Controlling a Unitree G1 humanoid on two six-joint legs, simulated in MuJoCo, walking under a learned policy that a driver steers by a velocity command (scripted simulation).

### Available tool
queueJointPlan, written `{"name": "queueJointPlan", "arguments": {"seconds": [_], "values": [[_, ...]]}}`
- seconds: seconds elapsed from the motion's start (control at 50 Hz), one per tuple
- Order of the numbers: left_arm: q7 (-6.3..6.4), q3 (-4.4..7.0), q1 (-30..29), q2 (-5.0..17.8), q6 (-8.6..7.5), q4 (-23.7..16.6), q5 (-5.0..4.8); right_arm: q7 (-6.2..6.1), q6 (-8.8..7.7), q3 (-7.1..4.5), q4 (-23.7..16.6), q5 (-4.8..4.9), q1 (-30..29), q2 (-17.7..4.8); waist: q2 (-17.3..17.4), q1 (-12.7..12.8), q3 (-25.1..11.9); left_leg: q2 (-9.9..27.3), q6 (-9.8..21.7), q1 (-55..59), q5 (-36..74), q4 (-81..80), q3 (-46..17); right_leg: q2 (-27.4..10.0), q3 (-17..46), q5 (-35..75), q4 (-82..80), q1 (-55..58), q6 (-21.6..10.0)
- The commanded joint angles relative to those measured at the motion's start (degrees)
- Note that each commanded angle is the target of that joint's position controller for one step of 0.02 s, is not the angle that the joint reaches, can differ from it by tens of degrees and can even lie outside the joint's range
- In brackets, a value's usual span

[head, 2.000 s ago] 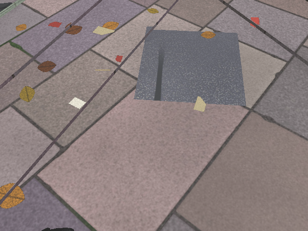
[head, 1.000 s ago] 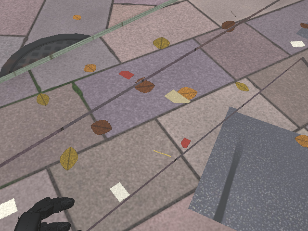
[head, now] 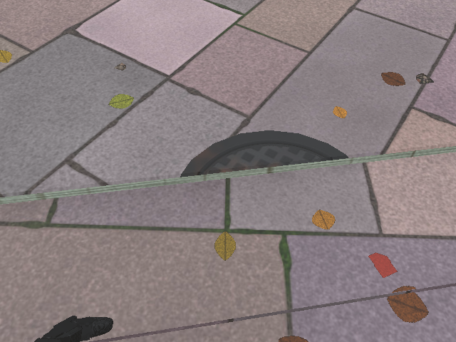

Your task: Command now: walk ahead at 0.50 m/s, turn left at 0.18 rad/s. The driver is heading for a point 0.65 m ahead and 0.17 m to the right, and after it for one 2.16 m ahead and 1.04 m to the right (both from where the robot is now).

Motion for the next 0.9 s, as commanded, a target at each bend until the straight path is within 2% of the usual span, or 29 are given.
{"name": "queueJointPlan", "arguments": {"seconds": [0.02, 0.04, 0.06, 0.08, 0.1, 0.12, 0.14, 0.16, 0.2, 0.26, 0.32, 0.36, 0.4, 0.44, 0.46, 0.48, 0.5, 0.52, 0.54, 0.56, 0.58, 0.6, 0.64, 0.68, 0.76, 0.8, 0.84, 0.86, 0.9], "values": [[0.66, 4.94, 15.7, 14.2, -1.24, -0.9, 1.32, -0.69, -0.46, -0.71, -4.5, -0.3, 1.2, -4.7, 1.9, 8.9, -15.6, 6.0, 1.5, -18.6, 39.5, 27.0, -0.3, -10.5, 14.2, -0.7, -0.4, 37.7, -10.1], [0.16, 5.87, 23.7, 15.6, -0.43, 1.6, 0.95, -0.65, -1.13, 0.1, -4.2, 0.33, 5.1, -2.7, -14.2, 10.3, -23.5, -1.6, -1.9, -34.0, 2.7, 46.6, 1.8, -20.5, 39.4, -18.6, -10.0, 51.0, -17.5], [0.27, 4.16, 21.5, 10.6, -0.46, 1.4, -0.13, 0.02, -1.63, -0.73, -3.8, 0.85, 2.0, -6.5, -12.0, 10.3, -18.3, -0.5, -1.6, -41.7, -8.0, 55.7, -2.6, -21.6, 46.0, -30.4, -15.4, 48.2, -16.4], [0.68, 3.47, 16.9, 8.8, -0.05, 1.0, -0.47, 0.49, -1.9, -1.34, -5.0, 1.39, -3.2, -8.4, -6.8, 9.6, -9.0, 2.6, -1.3, -45.2, -4.7, 58.3, -0.8, -20.3, 37.8, -30.8, -16.0, 39.7, -14.5], [1.03, 3.1, 14.0, 8.0, 0.35, 0.6, -0.03, 0.65, -2.19, -1.07, -6.1, 0.76, -7.2, -7.9, -2.7, 8.4, -4.6, 5.1, -0.9, -44.4, -0.6, 55.9, 1.8, -18.2, 30.8, -25.3, -16.8, 32.2, -13.3], [0.91, 2.69, 12.3, 7.1, 0.33, 0.8, 0.43, 0.8, -2.3, -1.14, -6.5, 0.13, -8.4, -6.8, -1.3, 6.5, -1.3, 7.1, -0.8, -42.4, 1.7, 52.4, 2.6, -15.8, 26.1, -19.5, -18.2, 25.9, -12.5], [0.83, 2.27, 11.1, 6.0, 0.13, 0.8, 0.75, 0.8, -2.11, -1.16, -6.0, 0.17, -7.2, -5.8, -2.5, 4.7, -0.9, 8.4, -0.8, -39.4, 3.3, 50.0, 2.8, -13.8, 22.4, -16.2, -19.4, 22.4, -11.8], [0.75, 2.18, 10.6, 5.6, -0.01, 0.9, 0.55, 0.87, -1.81, -0.96, -5.3, 0.48, -5.7, -4.8, -3.7, 3.8, -0.9, 8.9, -1.0, -37.4, 4.2, 48.1, 3.2, -12.7, 19.9, -14.1, -20.7, 20.6, -11.9], [0.86, 2.4, 10.7, 6.5, -0.29, 1.4, -0.23, 0.73, -1.29, -0.32, -5.3, 0.22, -6.3, -3.2, -4.2, 3.5, -0.3, 9.5, -2.1, -36.4, 4.0, 41.1, 5.0, -12.1, 15.6, -10.0, -23.0, 18.4, -12.8], [1.21, 3.29, 11.6, 9.6, -0.31, 2.1, -0.41, 0.79, -1.78, 0.4, -6.4, -0.4, -11.3, -2.3, -3.3, 4.8, 0.1, 10.1, -3.3, -35.5, 12.6, 29.7, 6.4, -11.8, 10.8, -4.7, -24.4, 17.9, -12.9], [1.29, 3.57, 13.9, 10.9, 0.34, 3.0, -0.86, 1.38, -2.31, 0.79, -7.0, 0.06, -16.3, -1.9, -3.3, 7.0, 0.3, 8.5, -4.0, -32.2, 19.1, 19.9, 8.0, -11.4, 7.3, -2.7, -23.8, 18.7, -11.7], [1.18, 3.67, 16.1, 11.4, 0.82, 4.0, -1.27, 1.73, -2.41, 0.59, -7.7, 0.46, -19.1, -2.7, -3.4, 8.2, 0.8, 7.9, -4.1, -31.7, 20.6, 16.2, 8.3, -12.4, 7.4, -3.3, -22.9, 20.9, -11.2], [1.21, 3.74, 17.0, 11.8, 1.43, 4.8, -1.59, 2.11, -2.54, 0.37, -8.4, 0.62, -20.9, -3.5, -3.7, 8.4, 1.6, 7.6, -3.1, -31.8, 19.2, 13.4, 8.1, -14.0, 8.4, -4.5, -21.4, 23.9, -10.4], [1.38, 3.85, 16.9, 12.2, 2.13, 5.3, -1.78, 2.4, -2.87, -0.08, -8.5, 0.54, -20.2, -4.5, -3.8, 7.0, 1.6, 6.8, -1.8, -28.2, 17.1, 10.2, 8.5, -14.9, 9.4, -3.7, -18.8, 25.0, -9.2], [1.48, 3.67, 16.3, 12.1, 2.55, 5.5, -1.78, 2.31, -2.98, -0.66, -7.7, 0.33, -16.8, -5.1, -3.5, 4.5, 0.3, 5.4, -1.2, -22.7, 16.4, 8.2, 9.6, -14.1, 9.1, 0.7, -15.2, 24.3, -8.2], [1.57, 3.07, 16.4, 10.6, 2.75, 5.5, -1.59, 1.91, -3.03, -1.96, -5.6, 0.06, -9.9, -7.4, -2.5, 1.1, -3.5, 4.4, -0.1, -12.6, 15.5, 6.8, 10.0, -11.4, 7.2, 7.3, -6.9, 22.3, -6.6], [1.51, 1.64, 15.5, 6.9, 2.57, 4.2, -0.62, 1.21, -3.0, -3.35, -4.0, -0.74, -0.3, -11.3, 2.6, -3.3, -10.8, 12.7, 2.8, 1.8, 14.6, 6.9, 1.4, -7.6, 3.6, 2.2, 9.6, 14.3, -3.8], [1.48, -0.15, 20.3, 0.9, 1.45, 2.2, -0.18, 0.76, -2.33, -4.63, -3.4, -1.54, 3.9, -17.5, 17.7, -1.3, -16.7, 26.9, 10.5, 18.3, 8.1, 2.3, -22.2, 1.3, 0.0, -24.5, 30.6, -6.7, 0.4], [1.56, 1.0, 18.9, 5.8, 0.71, 3.1, -1.64, 0.92, -2.42, -3.66, -3.2, -1.2, 5.1, -12.9, 13.6, -3.4, -16.8, 27.4, 12.1, 16.4, -1.5, -2.6, -30.3, 0.4, 7.5, -29.8, 40.1, -13.5, 0.6], [1.43, 2.07, 15.4, 9.0, 0.4, 2.2, -2.71, 0.87, -2.66, -2.62, -3.4, -0.91, 1.8, -10.0, 10.4, -2.7, -9.9, 25.9, 10.2, 11.5, -2.3, -2.9, -22.8, -2.2, 8.4, -25.7, 43.3, -17.3, -0.1], [1.49, 2.15, 13.1, 8.8, 0.51, 1.8, -2.51, 0.91, -2.79, -1.81, -3.7, -0.85, -2.0, -7.6, 8.3, -1.2, -6.6, 23.3, 8.5, 5.7, 0.6, -4.0, -16.0, -4.5, 7.5, -20.6, 42.0, -16.3, -0.2], [1.55, 2.37, 12.1, 8.4, 0.86, 1.7, -1.93, 1.05, -2.99, -1.18, -3.8, -1.02, -5.2, -5.6, 7.8, 0.2, -3.3, 21.2, 7.8, 0.6, 4.6, -6.0, -10.9, -5.7, 7.5, -16.7, 39.5, -15.0, 0.3], [1.46, 2.66, 13.4, 6.9, 2.34, 2.0, -1.86, 1.08, -3.79, -0.9, -3.2, -1.64, -7.8, -4.1, 8.8, 2.9, -1.1, 18.9, 6.6, -5.7, 11.6, -9.3, -3.4, -7.0, 7.6, -12.1, 38.0, -10.1, 1.1], [1.48, 2.44, 13.8, 4.8, 3.52, 2.2, -1.83, 0.85, -4.41, -1.23, -2.1, -1.71, -7.9, -4.5, 7.2, 3.9, -0.2, 18.8, 6.8, -7.4, 19.9, -10.5, 2.1, -6.7, 7.2, -9.9, 38.7, -10.4, 1.9], [1.34, 2.31, 9.3, 3.6, 4.34, -0.1, -1.43, -0.08, -4.06, -1.61, -0.2, -1.99, -6.5, -5.3, 4.6, 3.5, 2.0, 18.5, 6.5, -5.6, 27.3, -11.0, 9.9, -6.3, 7.6, -3.7, 33.2, -15.9, 3.0], [0.68, 1.92, 5.5, 3.0, 4.24, -1.8, -1.3, -0.45, -3.59, -1.64, 0.1, -1.87, -6.5, -5.9, 4.3, 2.6, 3.2, 17.3, 5.5, -5.8, 27.2, -11.6, 13.8, -6.0, 5.3, 0.9, 24.8, -14.3, 2.6], [-0.27, 0.96, -0.1, 1.2, 4.05, -4.2, -1.08, -0.79, -3.07, -2.08, 0.9, -1.41, -4.6, -7.6, 3.6, 0.2, 4.8, 17.7, 5.1, -5.3, 27.8, -12.8, 16.3, -5.6, 1.2, 1.6, 17.3, -12.5, 1.6], [-0.72, 0.78, -2.0, 0.9, 3.94, -5.1, -1.07, -0.89, -2.81, -2.23, 1.5, -1.23, -3.1, -8.1, 3.4, -0.7, 5.4, 18.4, 5.1, -3.6, 29.8, -12.5, 17.0, -5.0, -0.5, 0.9, 15.2, -12.3, 0.9], [-1.58, 0.93, -3.4, 1.4, 3.69, -6.8, -1.18, -0.93, -2.03, -2.44, 2.6, -0.59, -1.5, -8.9, 3.7, -0.4, 5.0, 20.2, 4.8, 1.9, 38.9, -9.3, 18.1, -4.3, -2.2, -2.7, 13.3, -12.9, -1.2]]}}
Velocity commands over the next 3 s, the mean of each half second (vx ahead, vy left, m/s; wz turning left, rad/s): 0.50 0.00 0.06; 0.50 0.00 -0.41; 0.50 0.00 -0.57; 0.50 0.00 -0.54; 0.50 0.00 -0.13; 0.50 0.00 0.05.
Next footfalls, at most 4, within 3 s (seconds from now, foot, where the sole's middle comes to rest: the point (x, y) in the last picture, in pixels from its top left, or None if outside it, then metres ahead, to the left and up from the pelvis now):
0.50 left None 0.40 0.15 -0.75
1.00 right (252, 269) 0.68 -0.11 -0.72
1.40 left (201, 181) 1.00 0.03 -0.69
1.78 right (273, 225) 0.83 -0.20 -0.72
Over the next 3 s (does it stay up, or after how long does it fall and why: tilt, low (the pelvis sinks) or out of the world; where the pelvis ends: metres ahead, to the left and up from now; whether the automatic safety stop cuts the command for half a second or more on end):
stays up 1.29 -0.64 0.10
